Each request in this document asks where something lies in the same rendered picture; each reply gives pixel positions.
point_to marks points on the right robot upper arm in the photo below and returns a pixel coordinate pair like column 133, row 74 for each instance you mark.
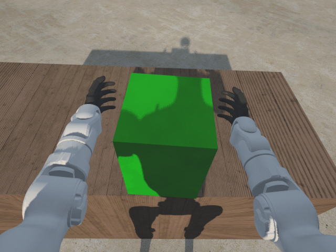
column 287, row 219

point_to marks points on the robot left forearm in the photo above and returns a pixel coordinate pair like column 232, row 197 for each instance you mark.
column 75, row 147

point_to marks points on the carton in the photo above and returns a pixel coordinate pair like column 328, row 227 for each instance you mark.
column 165, row 138

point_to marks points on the robot right hand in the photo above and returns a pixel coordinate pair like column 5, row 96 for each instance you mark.
column 239, row 105

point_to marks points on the pedestal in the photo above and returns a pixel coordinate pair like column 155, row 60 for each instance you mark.
column 37, row 101

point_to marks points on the left robot upper arm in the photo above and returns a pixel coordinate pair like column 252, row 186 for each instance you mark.
column 53, row 206

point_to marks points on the robot right forearm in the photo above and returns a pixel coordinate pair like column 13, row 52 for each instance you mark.
column 264, row 172

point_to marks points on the robot left hand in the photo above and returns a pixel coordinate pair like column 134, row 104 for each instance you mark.
column 94, row 95

